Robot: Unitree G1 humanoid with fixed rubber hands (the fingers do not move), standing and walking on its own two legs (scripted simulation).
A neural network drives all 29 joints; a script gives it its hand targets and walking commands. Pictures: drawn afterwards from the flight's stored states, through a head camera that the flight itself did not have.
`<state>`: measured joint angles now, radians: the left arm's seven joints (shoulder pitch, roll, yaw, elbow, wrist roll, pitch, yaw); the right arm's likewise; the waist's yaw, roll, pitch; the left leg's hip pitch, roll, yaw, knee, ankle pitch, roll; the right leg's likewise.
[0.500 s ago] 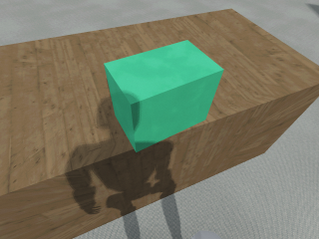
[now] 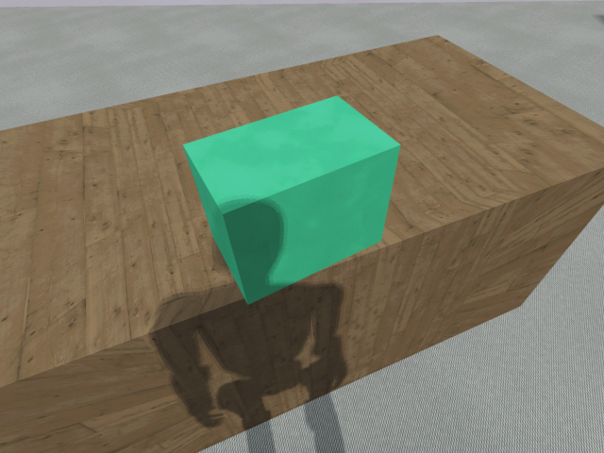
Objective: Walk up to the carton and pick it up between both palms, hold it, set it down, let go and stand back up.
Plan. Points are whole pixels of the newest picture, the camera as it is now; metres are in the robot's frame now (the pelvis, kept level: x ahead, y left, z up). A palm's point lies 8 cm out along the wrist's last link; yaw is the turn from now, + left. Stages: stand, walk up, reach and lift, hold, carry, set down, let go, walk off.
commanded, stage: walk up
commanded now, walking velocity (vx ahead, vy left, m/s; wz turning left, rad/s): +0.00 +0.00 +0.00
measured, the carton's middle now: (293, 198) +0.51 +0.04 +0.04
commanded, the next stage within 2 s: none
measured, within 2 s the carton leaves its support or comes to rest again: neither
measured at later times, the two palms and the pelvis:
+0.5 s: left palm out of the picture -0.02 +0.18 -0.15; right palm out of the picture -0.04 -0.20 -0.15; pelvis +0.01 -0.02 +0.00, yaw +0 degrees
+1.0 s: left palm out of the picture -0.01 +0.16 -0.15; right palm out of the picture -0.01 -0.22 -0.16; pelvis +0.03 -0.03 +0.00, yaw +0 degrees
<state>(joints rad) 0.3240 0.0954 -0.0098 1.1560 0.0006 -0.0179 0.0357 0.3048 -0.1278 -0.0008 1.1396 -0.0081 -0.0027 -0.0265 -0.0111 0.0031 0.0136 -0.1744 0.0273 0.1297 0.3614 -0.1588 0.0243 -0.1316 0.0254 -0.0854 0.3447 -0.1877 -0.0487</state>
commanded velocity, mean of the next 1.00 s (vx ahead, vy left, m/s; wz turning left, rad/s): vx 0.00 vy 0.00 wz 0.00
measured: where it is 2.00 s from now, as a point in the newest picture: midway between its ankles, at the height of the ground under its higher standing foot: outside the picture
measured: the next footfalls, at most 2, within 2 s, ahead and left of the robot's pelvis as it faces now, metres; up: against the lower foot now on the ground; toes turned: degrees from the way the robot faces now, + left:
none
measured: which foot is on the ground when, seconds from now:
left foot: down 0.00-1.00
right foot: down 0.00-1.00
